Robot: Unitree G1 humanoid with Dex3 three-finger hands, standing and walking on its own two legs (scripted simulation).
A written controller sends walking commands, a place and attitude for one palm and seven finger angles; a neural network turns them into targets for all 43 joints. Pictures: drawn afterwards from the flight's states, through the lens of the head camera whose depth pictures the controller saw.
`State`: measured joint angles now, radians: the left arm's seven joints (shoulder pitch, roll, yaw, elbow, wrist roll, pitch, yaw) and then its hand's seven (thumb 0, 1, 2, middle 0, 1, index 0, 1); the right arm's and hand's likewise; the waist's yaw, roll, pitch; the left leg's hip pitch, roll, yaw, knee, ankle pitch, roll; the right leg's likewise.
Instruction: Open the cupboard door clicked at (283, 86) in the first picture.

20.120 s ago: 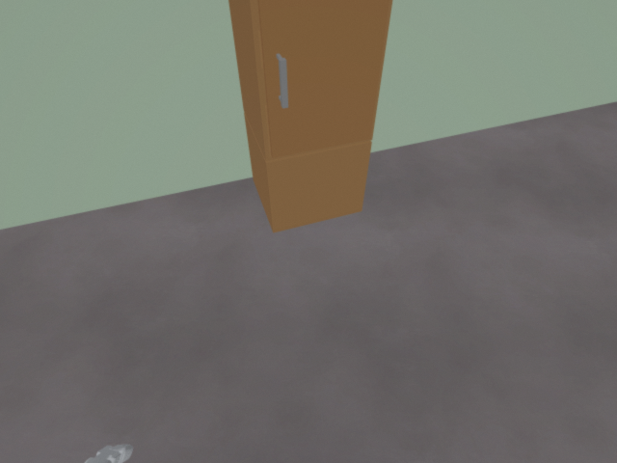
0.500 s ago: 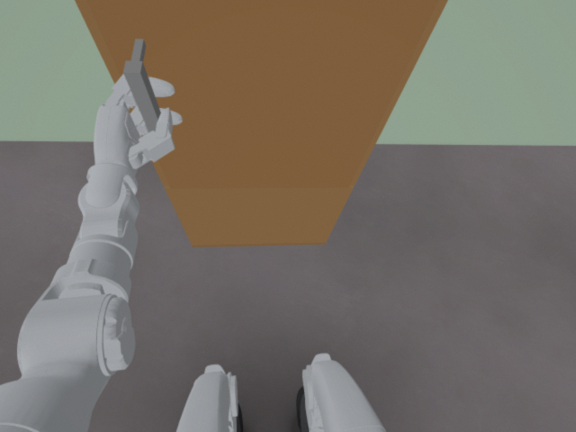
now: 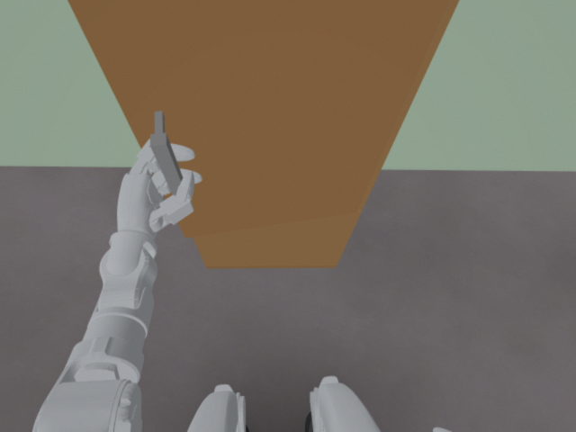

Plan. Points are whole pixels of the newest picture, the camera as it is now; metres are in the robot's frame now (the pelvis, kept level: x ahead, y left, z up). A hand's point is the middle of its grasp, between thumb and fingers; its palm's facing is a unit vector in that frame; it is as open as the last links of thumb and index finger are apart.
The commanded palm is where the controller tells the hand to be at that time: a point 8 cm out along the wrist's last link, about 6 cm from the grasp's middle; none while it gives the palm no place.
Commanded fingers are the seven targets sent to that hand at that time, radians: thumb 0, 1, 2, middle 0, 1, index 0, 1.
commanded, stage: pull the door open along its arc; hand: left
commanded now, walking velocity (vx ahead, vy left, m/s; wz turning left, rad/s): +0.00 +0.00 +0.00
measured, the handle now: (172, 163) +0.48 +0.15 +0.04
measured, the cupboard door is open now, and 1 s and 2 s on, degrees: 10 40 39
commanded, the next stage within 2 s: open thumb and fingers to let go in 0.52 s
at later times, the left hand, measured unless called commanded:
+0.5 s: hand (260, 308) +0.27 +0.03 +0.04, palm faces +0.25 -0.97 -0.01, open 6.2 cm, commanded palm +0.21 +0.09 +0.04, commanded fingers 0.00 0.90 0.90 -0.40 -1.35 -0.40 -1.35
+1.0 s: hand (262, 307) +0.27 +0.03 +0.04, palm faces +0.38 -0.93 -0.02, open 9.7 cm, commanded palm +0.22 +0.07 +0.04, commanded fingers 0.00 -0.50 0.30 -0.30 -1.20 -0.30 -1.20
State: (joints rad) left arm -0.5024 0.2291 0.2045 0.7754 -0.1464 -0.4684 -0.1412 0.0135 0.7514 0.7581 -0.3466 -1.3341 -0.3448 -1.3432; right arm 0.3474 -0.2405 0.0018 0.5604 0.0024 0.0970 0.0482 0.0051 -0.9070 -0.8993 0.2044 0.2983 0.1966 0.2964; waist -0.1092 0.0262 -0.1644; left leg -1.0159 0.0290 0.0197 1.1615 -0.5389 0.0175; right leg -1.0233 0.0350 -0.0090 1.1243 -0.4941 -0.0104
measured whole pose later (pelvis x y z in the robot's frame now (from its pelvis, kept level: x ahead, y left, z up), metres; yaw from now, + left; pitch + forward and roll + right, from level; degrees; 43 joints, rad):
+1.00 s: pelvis -0.01 -0.06 +0.00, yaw +6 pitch +17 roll +2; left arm 0.16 -0.09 -0.22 0.17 0.08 -0.40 0.50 0.00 0.13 0.56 -0.34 -1.26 -0.35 -1.27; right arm 0.20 -0.21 -0.02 0.58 -0.07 -0.08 0.01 0.01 -0.91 -0.90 0.20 0.30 0.19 0.30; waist -0.02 0.04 -0.17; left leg -0.93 -0.01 -0.07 1.14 -0.51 -0.04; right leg -0.94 0.00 -0.10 1.18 -0.55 -0.10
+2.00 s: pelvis -0.01 +0.01 -0.02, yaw +3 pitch +17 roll -1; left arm 0.28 0.00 -0.34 -0.01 0.10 -0.37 0.16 -0.01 -0.50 0.30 -0.12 -0.29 -0.14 -0.30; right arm 0.24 -0.20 0.01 0.40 -0.02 -0.01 0.04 0.01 -0.91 -0.90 0.20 0.30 0.20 0.30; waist -0.02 0.02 -0.17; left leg -0.98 -0.02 0.00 1.26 -0.57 0.03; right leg -0.98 -0.02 -0.03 1.23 -0.55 0.00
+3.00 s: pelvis -0.02 -0.01 -0.02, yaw +3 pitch +16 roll -2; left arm 0.56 0.21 -0.03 -0.31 -0.17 -0.36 -0.16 -0.02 -0.50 0.30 -0.15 -0.30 -0.15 -0.30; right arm 0.24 -0.20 0.00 0.39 0.02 -0.03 -0.04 0.01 -0.90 -0.90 0.20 0.30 0.20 0.30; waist 0.01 0.04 -0.18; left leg -1.00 0.00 -0.05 1.31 -0.59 0.00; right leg -0.97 0.01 -0.08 1.26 -0.57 -0.03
